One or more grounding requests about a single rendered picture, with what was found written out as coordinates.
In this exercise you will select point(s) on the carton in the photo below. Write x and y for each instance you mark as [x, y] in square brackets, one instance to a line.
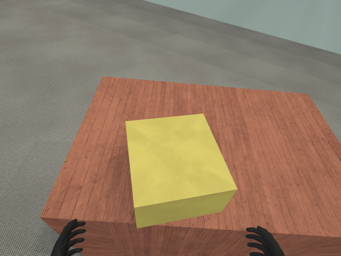
[177, 169]

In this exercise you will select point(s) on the robot right hand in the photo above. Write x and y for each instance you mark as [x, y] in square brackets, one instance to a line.
[269, 245]

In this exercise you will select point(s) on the robot left hand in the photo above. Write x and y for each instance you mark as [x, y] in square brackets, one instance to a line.
[62, 245]

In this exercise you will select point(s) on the pedestal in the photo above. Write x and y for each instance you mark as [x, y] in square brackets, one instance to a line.
[282, 155]

